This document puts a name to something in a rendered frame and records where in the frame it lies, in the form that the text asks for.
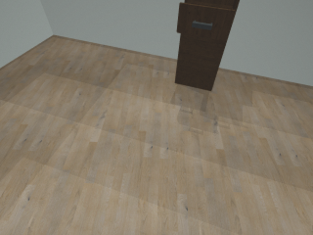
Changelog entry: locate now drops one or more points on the handle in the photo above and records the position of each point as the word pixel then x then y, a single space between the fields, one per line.
pixel 207 26

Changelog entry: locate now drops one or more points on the drawer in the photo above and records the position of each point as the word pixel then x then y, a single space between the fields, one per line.
pixel 220 17

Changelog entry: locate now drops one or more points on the cabinet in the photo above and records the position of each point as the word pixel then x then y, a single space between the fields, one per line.
pixel 199 57

